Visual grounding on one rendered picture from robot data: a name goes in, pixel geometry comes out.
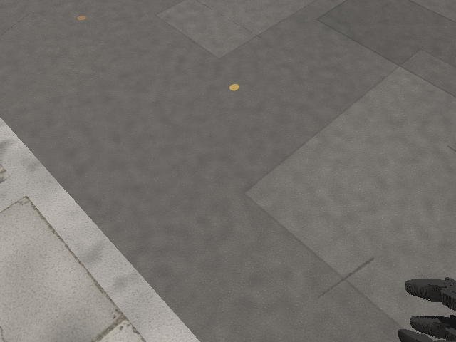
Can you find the right robot hand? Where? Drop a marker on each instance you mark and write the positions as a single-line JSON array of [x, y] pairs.
[[436, 290]]

